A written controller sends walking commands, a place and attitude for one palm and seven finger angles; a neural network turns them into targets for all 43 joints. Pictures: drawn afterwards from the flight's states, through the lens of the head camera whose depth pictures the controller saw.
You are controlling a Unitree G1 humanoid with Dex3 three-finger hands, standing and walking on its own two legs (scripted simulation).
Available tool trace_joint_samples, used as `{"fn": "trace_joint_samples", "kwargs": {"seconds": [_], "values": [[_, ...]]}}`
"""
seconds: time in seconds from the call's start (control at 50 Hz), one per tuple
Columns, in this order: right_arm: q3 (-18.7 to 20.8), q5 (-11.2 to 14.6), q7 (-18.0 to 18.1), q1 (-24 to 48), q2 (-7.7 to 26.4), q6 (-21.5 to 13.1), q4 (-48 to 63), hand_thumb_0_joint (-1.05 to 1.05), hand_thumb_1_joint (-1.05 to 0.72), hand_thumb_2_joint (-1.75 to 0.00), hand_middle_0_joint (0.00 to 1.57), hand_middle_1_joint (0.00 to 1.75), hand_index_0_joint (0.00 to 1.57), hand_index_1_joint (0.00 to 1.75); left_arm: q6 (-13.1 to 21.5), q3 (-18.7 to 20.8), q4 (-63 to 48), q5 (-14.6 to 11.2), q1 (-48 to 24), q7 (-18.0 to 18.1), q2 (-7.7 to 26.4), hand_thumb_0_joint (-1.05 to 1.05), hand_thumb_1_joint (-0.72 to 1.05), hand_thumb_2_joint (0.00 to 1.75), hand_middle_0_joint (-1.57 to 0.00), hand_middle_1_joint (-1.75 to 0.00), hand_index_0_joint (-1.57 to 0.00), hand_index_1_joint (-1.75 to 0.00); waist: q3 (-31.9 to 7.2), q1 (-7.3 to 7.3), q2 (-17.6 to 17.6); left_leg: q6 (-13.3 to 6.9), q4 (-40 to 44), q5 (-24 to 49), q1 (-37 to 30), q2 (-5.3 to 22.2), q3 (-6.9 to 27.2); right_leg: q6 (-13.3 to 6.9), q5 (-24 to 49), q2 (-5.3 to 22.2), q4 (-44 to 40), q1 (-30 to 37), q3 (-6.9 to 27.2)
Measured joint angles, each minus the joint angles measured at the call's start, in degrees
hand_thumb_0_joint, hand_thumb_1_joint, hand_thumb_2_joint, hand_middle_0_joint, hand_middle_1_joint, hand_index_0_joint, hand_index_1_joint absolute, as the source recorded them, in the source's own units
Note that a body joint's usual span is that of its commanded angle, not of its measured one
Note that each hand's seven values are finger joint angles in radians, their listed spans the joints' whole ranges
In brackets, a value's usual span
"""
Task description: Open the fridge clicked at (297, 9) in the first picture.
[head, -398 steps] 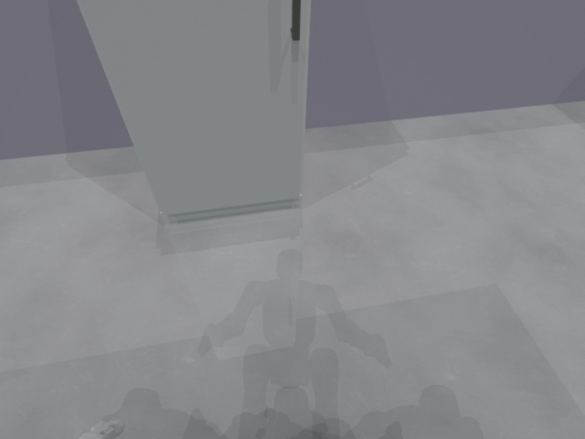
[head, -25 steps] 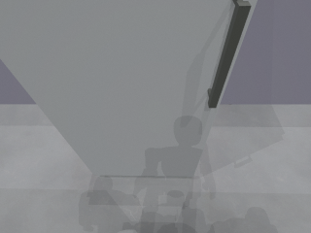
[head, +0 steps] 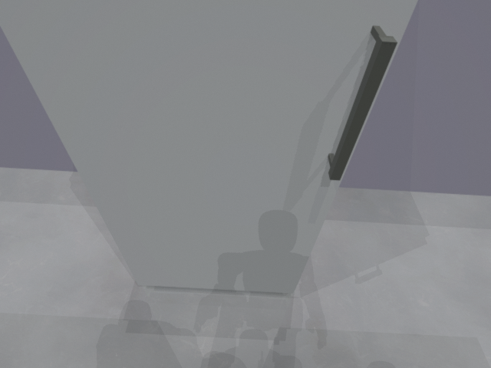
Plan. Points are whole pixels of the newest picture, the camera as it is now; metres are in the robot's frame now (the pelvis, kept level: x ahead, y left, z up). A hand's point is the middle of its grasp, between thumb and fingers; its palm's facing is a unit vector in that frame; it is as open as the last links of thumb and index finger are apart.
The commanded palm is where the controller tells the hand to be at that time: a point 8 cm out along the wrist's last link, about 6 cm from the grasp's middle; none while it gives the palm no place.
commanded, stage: come to a stop and stand still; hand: right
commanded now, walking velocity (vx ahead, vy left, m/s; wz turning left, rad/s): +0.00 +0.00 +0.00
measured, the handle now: (352, 113) +0.49 -0.14 +0.19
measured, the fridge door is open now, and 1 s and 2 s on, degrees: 0 0 0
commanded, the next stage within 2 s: look again from close up in 0.62 s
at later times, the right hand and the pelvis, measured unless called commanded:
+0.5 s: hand out of the picture +0.05 -0.18 -0.17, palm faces -0.04 +0.98 -0.21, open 7.3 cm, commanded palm none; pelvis +0.01 +0.00 +0.01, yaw +1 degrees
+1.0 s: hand out of the picture +0.05 -0.20 -0.17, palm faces -0.02 +0.97 -0.23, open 7.4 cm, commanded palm none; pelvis +0.03 +0.00 +0.01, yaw +1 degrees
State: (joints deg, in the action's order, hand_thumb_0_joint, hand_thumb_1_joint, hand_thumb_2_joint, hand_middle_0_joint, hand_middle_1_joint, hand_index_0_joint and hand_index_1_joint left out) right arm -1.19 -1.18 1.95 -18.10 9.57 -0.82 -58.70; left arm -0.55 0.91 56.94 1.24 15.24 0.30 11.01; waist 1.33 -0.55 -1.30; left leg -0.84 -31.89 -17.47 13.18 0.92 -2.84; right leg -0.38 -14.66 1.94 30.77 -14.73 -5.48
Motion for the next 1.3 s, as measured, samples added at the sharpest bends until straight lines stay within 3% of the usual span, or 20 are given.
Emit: {"fn": "trace_joint_samples", "kwargs": {"seconds": [0.22,0.48,0.86,1.3], "values": [[-0.02,0.45,-0.36,2.85,1.75,-0.18,-0.35,0.0,-0.91,-0.9,0.2,0.3,0.2,0.3,0.57,-1.57,4.27,-0.07,3.38,0.24,-0.99,0.0,0.91,0.9,-0.2,-0.29,-0.2,-0.29,0.49,-0.55,1.43,0.0,2.48,1.42,-0.77,-0.09,0.44,0.03,1.54,-0.1,-3.07,1.24,-0.49],[0.04,0.35,-0.37,4.33,1.35,-0.16,-2.15,0.0,-0.91,-0.9,0.2,0.3,0.2,0.3,1.37,-1.73,5.91,-0.25,0.08,0.64,-2.03,0.0,0.91,0.9,-0.2,-0.29,-0.2,-0.29,0.56,-0.11,2.24,0.25,4.27,1.73,-2.1,-0.25,1.06,-0.01,1.4,-0.05,-4.55,2.69,-1.11],[0.34,0.14,-0.73,4.04,2.35,-0.27,-4.07,0.0,-0.91,-0.9,0.2,0.3,0.2,0.3,1.62,-1.46,6.28,-0.36,-4.24,0.83,-0.18,0.0,0.91,0.9,-0.2,-0.3,-0.2,-0.29,0.98,0.98,2.44,0.45,6.29,1.72,-3.88,-0.12,0.88,-0.02,1.29,-0.31,-6.26,4.23,-0.96],[0.54,0.21,-0.93,6.16,3.59,-0.5,-4.03,0.0,-0.91,-0.9,0.2,0.3,0.2,0.3,1.58,-1.7,7.62,-0.26,-4.42,0.82,0.7,0.0,0.91,0.9,-0.2,-0.3,-0.21,-0.29,0.67,0.64,2.31,0.25,7.97,1.93,-5.36,-0.21,0.52,0.3,1.72,-0.36,-8.08,5.65,-0.61]]}}
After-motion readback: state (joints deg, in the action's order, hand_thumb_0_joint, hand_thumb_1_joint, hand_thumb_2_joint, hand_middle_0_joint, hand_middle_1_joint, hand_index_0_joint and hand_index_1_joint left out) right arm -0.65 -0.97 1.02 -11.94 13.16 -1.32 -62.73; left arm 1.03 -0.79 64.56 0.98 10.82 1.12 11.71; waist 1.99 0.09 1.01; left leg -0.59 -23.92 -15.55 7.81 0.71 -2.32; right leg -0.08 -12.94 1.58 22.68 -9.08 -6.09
